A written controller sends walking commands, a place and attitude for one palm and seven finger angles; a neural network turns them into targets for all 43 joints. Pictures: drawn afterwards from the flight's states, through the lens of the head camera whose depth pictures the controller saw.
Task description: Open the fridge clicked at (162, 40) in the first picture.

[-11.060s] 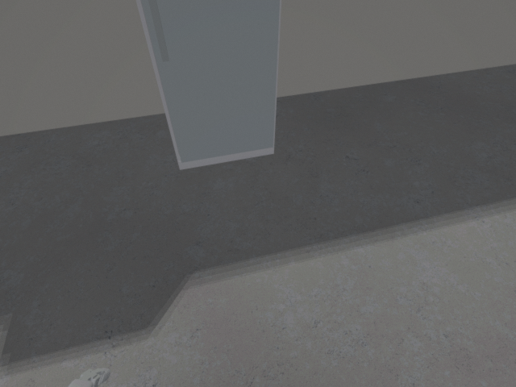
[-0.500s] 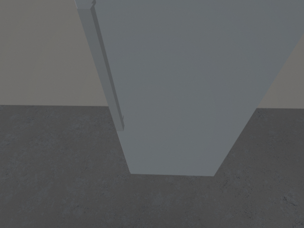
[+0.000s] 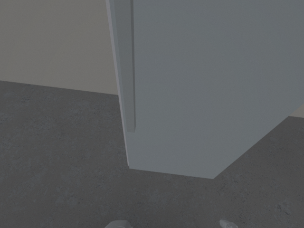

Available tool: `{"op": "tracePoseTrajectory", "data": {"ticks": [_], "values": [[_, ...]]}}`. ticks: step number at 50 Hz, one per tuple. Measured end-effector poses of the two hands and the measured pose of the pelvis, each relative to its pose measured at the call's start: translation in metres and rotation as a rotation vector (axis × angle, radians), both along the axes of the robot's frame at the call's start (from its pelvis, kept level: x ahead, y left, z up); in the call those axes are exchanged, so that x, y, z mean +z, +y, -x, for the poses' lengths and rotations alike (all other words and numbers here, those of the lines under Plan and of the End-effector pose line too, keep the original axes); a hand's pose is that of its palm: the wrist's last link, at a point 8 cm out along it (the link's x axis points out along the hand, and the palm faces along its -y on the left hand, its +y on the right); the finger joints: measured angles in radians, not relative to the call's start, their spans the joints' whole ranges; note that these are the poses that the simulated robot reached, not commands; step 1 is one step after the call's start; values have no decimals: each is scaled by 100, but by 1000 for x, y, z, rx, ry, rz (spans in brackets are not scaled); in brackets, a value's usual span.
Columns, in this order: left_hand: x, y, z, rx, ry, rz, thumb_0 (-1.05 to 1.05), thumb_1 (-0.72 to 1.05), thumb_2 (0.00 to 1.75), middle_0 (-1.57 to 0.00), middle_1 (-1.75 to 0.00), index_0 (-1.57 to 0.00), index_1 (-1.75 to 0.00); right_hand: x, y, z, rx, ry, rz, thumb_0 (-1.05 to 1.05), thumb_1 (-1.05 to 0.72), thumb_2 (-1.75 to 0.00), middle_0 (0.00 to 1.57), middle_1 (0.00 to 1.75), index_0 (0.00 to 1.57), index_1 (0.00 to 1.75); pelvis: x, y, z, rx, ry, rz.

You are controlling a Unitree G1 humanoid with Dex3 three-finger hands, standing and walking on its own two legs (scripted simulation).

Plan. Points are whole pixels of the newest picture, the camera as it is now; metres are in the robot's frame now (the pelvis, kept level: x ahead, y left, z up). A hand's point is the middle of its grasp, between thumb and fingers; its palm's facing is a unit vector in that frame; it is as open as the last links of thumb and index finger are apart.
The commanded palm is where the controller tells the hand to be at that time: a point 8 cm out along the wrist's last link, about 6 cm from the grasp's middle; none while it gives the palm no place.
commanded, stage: come to a stop and stand still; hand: left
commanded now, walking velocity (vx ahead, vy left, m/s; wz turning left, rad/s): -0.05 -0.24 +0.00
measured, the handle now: (130, 80) +0.43 +0.11 +0.13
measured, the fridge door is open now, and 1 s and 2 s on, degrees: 0 0 0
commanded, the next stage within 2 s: look again from close up in 1.38 s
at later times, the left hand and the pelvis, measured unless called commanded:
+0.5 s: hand out of the picture +0.02 +0.15 -0.16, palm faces -0.03 -0.98 -0.19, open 7.3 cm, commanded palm none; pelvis -0.04 -0.03 +0.01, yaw -1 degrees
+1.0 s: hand out of the picture -0.08 +0.13 -0.17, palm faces +0.09 -0.99 -0.12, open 7.4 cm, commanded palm none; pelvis -0.02 -0.02 +0.01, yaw +0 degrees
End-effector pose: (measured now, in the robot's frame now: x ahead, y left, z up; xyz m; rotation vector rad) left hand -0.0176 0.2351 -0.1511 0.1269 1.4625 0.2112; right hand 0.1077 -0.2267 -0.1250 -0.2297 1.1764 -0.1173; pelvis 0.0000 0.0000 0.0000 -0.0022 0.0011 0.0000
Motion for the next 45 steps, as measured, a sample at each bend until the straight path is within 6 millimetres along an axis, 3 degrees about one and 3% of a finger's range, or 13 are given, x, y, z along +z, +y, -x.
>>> {"op": "tracePoseTrajectory", "data": {"ticks": [5, 12, 16, 21, 27, 31, 36, 40, 45], "values": [[11, 25, -24, -34, -58, -21, 0, 91, 89, -20, -30, -19, -30, 10, 21, 19, -15, 13, -5, 0, -91, -90, 20, 30, 20, 30, 11, 11, 6, -12, 11, 23], [18, 31, -46, -89, -124, -3, 0, 91, 89, -19, -29, -19, -30, 26, 3, 67, -96, 48, 54, 0, -92, -90, 20, 30, 20, 30, 20, 11, 18, -31, 30, 40], [19, 19, -50, -112, -146, 19, 0, 91, 89, -19, -29, -19, -30, 28, -12, 108, -144, 104, 70, 0, -92, -90, 20, 30, 20, 30, 22, 5, 26, -34, 26, 42], [22, -11, -49, -140, -167, 41, 0, 91, 89, -19, -29, -19, -30, 20, -29, 159, -190, 191, 47, 1, -91, -90, 20, 30, 20, 30, 20, -10, 36, -26, 21, 30], [28, -43, -26, -129, -185, -6, 0, 93, 89, -20, -30, -20, -30, -7, -49, 202, -216, 287, -31, 1, -91, -90, 20, 30, 20, 30, 13, -38, 43, -26, 3, -16], [41, -52, -2, -99, -145, -28, 0, 93, 89, -20, -30, -20, -30, -8, -53, 203, -192, 311, -72, 1, -91, -90, 20, 30, 20, 30, 20, -48, 39, -30, 2, -30], [43, -61, 24, -57, -87, -25, 0, 92, 89, -20, -30, -20, -30, -10, -51, 186, -149, 302, -91, 1, -91, -90, 20, 30, 19, 30, 21, -50, 36, -7, 1, -28], [35, -65, 43, -11, -42, 2, 0, 91, 89, -20, -30, -20, -30, -12, -44, 161, -105, 289, -80, 1, -91, -90, 20, 30, 19, 30, 18, -44, 33, 15, 3, -15], [15, -64, 63, 40, 30, 62, 0, 91, 89, -20, -30, -20, -30, -12, -30, 115, -59, 204, -37, 1, -91, -90, 20, 30, 19, 30, 9, -29, 27, 26, 3, 5]]}}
